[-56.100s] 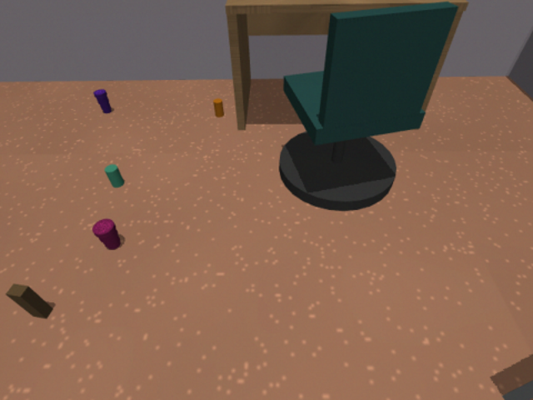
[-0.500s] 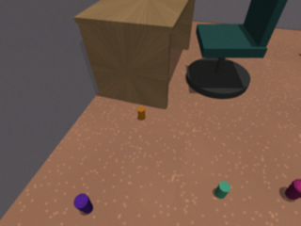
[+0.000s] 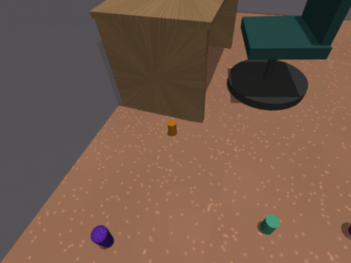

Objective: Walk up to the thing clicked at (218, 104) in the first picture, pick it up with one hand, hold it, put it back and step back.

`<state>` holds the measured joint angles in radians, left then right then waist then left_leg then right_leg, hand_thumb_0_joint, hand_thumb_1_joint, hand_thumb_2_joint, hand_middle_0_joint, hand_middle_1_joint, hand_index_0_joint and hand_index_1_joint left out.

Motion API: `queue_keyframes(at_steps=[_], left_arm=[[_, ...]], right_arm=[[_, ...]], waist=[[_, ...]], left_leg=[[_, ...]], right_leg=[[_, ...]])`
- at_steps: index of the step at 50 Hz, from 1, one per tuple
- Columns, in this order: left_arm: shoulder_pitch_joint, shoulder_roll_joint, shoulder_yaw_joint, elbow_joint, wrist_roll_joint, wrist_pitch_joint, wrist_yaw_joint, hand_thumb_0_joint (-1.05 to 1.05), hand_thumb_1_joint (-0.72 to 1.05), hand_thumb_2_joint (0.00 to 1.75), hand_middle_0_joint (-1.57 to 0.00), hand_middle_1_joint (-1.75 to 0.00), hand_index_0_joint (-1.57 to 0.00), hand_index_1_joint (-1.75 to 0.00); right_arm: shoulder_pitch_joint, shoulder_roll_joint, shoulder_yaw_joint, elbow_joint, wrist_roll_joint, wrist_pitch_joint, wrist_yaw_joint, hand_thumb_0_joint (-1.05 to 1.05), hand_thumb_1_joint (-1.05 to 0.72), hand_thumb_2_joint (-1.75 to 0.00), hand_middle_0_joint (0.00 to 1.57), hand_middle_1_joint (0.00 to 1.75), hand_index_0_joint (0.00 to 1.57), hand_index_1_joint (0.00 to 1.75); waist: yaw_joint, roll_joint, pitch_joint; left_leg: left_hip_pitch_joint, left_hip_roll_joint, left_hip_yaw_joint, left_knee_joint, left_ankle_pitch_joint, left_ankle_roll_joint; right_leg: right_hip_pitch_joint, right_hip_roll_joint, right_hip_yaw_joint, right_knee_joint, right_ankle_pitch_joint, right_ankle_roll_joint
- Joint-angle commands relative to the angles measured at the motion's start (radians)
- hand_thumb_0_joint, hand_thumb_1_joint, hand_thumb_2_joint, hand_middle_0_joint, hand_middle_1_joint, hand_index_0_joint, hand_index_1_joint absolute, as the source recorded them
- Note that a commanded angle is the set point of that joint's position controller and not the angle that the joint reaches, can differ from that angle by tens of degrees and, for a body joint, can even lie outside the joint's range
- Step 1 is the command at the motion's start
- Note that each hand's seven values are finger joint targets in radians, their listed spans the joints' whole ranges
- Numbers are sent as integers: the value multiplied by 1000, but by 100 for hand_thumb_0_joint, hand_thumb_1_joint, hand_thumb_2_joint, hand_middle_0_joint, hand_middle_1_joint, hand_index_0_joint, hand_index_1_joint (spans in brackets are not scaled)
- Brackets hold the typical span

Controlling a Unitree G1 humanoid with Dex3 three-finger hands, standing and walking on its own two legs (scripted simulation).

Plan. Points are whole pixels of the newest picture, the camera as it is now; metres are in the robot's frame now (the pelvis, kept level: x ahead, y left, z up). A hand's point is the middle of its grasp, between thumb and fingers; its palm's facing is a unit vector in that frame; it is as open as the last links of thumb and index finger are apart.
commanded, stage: step back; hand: left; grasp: from above
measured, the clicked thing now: (172, 128) +1.11 +0.14 -0.70
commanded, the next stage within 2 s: stand in 0.20 s
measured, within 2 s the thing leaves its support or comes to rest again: neither
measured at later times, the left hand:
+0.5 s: hand out of the picture +0.10 +0.26 -0.14, palm faces -0.04 -0.94 -0.33, open 7.4 cm
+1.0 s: hand out of the picture +0.09 +0.26 -0.13, palm faces -0.06 -0.94 -0.34, open 7.4 cm
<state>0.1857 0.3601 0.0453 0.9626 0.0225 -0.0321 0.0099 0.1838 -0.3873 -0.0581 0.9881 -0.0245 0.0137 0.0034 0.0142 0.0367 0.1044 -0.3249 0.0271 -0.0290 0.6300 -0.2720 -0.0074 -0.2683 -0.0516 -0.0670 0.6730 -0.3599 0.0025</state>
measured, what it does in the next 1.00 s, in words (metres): stands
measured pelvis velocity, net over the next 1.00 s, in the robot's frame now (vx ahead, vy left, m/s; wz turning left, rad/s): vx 0.01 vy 0.00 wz -0.03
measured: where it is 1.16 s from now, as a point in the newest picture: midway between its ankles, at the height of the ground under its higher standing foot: outside the picture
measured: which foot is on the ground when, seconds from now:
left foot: down 0.00-1.00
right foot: down 0.00-1.00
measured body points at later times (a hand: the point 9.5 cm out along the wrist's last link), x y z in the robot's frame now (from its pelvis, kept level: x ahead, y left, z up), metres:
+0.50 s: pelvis +0.02 +0.01 +0.02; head +0.03 +0.01 +0.47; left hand +0.10 +0.31 -0.11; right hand +0.13 -0.29 -0.10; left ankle +0.05 +0.14 -0.72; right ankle +0.00 -0.12 -0.72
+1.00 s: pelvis +0.01 +0.00 +0.03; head +0.02 +0.00 +0.47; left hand +0.10 +0.30 -0.11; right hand +0.07 -0.30 -0.11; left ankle +0.05 +0.14 -0.72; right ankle +0.00 -0.12 -0.72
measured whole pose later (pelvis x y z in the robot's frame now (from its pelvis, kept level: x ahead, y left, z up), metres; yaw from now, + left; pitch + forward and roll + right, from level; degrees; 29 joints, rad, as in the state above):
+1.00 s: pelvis +0.01 +0.00 +0.03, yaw -2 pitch -2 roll +0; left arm 0.10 0.35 0.01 1.14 0.01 -0.01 -0.01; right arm 0.11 -0.35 -0.01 1.15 -0.01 -0.01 0.01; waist -0.01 0.01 0.06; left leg -0.16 0.04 0.00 0.34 -0.13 -0.03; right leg -0.10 -0.02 -0.02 0.34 -0.20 0.02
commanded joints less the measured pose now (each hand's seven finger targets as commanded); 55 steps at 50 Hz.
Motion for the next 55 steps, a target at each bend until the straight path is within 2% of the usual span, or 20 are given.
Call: queue_keyframes(at_steps=[1,2,3,4,5,7,8,9,10,13,15,18,26,31,33,35,41,45,50,55], left_arm=[[-32,197,43,-94,-23,-2,17,0,90,90,-20,-30,-20,-30],[-27,200,41,-67,-36,11,18,0,90,90,-20,-30,-20,-30],[-11,209,43,-37,-31,16,20,0,90,90,-20,-30,-20,-30],[-21,212,40,-24,-26,14,18,0,90,90,-20,-30,-20,-30],[-4,201,37,-11,-22,9,16,0,90,90,-20,-30,-20,-30],[-1,241,47,2,-15,-4,16,0,90,90,-20,-30,-20,-30],[-25,260,50,2,-16,-5,15,0,90,90,-20,-30,-20,-30],[-64,267,48,-1,-14,-5,14,0,90,90,-20,-30,-20,-30],[-68,206,16,28,-19,-2,3,0,90,90,-20,-30,-20,-30],[-70,187,1,46,-26,-3,-3,0,90,90,-20,-30,-20,-30],[-86,205,1,64,-22,-7,-2,0,90,90,-20,-30,-20,-30],[-109,213,0,80,-20,-6,-5,0,90,90,-20,-30,-20,-30],[-130,212,-6,111,-17,-14,-7,0,90,90,-20,-30,-20,-30],[-140,216,-7,117,-14,-14,-6,0,90,90,-20,-30,-20,-30],[-146,218,-3,114,-13,-14,-6,0,90,90,-20,-30,-20,-30],[-129,210,-5,121,-13,-11,-6,0,90,90,-20,-30,-20,-30],[-131,212,-3,122,-13,-7,-9,0,90,90,-20,-30,-20,-30],[-133,215,-1,121,-14,-7,-10,0,90,90,-20,-30,-20,-30],[-127,215,-2,119,-14,-6,-11,0,90,90,-20,-30,-20,-30],[-121,214,-3,117,-16,-8,-9,0,90,90,-20,-30,-20,-30]], right_arm=[[16,-238,-53,-38,-12,-34,-23,0,-90,-90,20,30,20,30],[-64,-275,-48,-57,3,-35,-21,0,-90,-90,20,30,20,30],[-114,-269,-45,-57,8,-33,-17,0,-90,-90,20,30,20,30],[-128,-256,-39,-49,3,-28,-16,0,-90,-90,20,30,20,30],[-144,-229,-28,-42,4,-25,-15,0,-90,-90,20,30,20,30],[-153,-194,-18,-39,12,-26,-18,0,-90,-90,20,30,20,30],[-146,-188,-16,-27,14,-24,-17,0,-90,-90,20,30,20,30],[-123,-180,-15,-10,14,-23,-16,0,-90,-90,20,30,20,30],[-96,-188,-4,4,13,-36,-8,0,-90,-90,20,30,20,30],[-144,-201,-4,17,8,-53,-3,0,-90,-90,20,30,20,30],[-152,-177,4,24,13,-56,-3,0,-90,-90,20,30,20,30],[-161,-181,7,40,15,-57,-1,0,-90,-90,20,30,20,30],[-177,-166,11,60,21,-54,-1,0,-90,-90,20,30,20,30],[-178,-161,12,72,18,-46,2,0,-90,-90,20,30,20,30],[-174,-170,11,76,14,-49,1,0,-90,-90,20,30,20,30],[-181,-173,12,80,15,-47,1,0,-90,-90,20,30,20,30],[-161,-174,14,88,12,-47,0,0,-90,-90,20,30,20,30],[-144,-172,17,94,13,-50,1,0,-90,-90,20,30,20,30],[-140,-172,18,95,13,-47,2,0,-90,-90,20,30,20,30],[-123,-172,20,98,15,-48,0,0,-90,-90,20,30,20,30]], waist=[[-4,25,-194],[17,72,-184],[25,93,-166],[25,82,-147],[40,81,-145],[30,36,-163],[12,18,-155],[-7,6,-161],[-14,23,-162],[2,38,-160],[-6,3,-162],[-8,9,-139],[-16,-37,-159],[-19,-54,-120],[-15,-36,-138],[-8,-27,-112],[-11,-33,-112],[-14,-36,-125],[-14,-51,-104],[-19,-38,-135]], left_leg=[[174,176,-210,-187,351,108],[61,247,-282,-209,265,197],[-17,268,-281,-213,206,228],[-49,236,-235,-218,161,201],[-23,195,-179,-195,151,152],[-13,118,-100,-103,223,79],[4,90,-81,-92,175,63],[46,89,-79,-112,144,55],[93,100,-111,-191,137,58],[117,138,-141,-235,221,63],[171,120,-104,-225,302,49],[178,118,-95,-266,267,38],[249,106,-59,-285,300,25],[231,100,-56,-313,180,17],[218,105,-57,-320,234,14],[203,101,-56,-332,155,12],[189,103,-58,-348,137,11],[186,107,-61,-350,167,14],[194,102,-63,-351,125,12],[213,107,-56,-333,204,16]], right_leg=[[-55,-40,85,68,297,-33],[7,36,38,76,29,-19],[78,32,41,62,-89,-23],[109,30,47,5,-80,-28],[105,18,57,-86,-3,-34],[129,-41,123,-141,227,-50],[90,-70,176,-170,227,-59],[66,-89,190,-175,206,-70],[70,-63,158,-188,169,-45],[113,-34,119,-222,206,-18],[117,-50,127,-250,283,-19],[132,-58,129,-288,259,-16],[145,-78,137,-358,325,-13],[119,-83,148,-409,222,-12],[160,-84,143,-394,275,-12],[137,-78,142,-414,208,-8],[141,-79,142,-414,180,-14],[160,-81,140,-403,210,-15],[114,-76,143,-423,154,-15],[145,-82,145,-411,245,-15]])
